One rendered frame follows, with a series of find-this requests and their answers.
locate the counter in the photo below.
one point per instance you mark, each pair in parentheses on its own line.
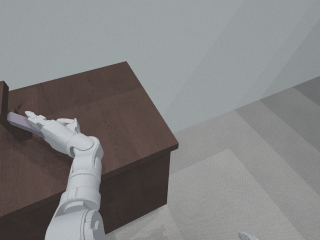
(110,104)

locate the robot left forearm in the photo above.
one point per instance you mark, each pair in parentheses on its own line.
(83,185)

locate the left robot hand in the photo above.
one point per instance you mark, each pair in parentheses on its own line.
(57,133)

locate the tap lever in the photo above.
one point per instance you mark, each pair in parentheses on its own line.
(23,123)

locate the robot left upper arm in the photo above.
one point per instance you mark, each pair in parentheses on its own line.
(86,224)

